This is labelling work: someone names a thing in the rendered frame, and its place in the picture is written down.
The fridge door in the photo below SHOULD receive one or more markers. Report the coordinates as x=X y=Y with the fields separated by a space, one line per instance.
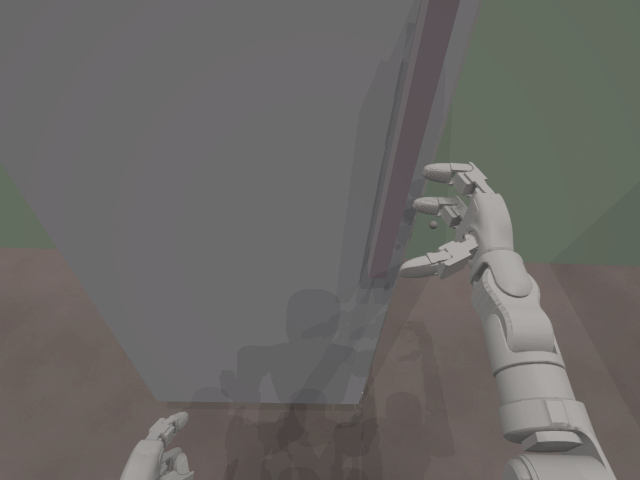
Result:
x=211 y=171

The right robot hand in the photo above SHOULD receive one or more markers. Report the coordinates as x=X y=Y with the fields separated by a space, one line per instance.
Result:
x=486 y=219

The right robot upper arm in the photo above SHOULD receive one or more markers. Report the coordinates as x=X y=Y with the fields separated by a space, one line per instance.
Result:
x=554 y=467

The robot right forearm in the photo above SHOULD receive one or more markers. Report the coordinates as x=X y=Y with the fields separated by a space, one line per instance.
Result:
x=538 y=407

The handle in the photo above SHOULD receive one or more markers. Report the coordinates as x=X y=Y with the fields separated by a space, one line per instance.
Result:
x=433 y=31

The left robot hand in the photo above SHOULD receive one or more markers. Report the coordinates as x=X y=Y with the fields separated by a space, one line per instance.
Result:
x=148 y=460

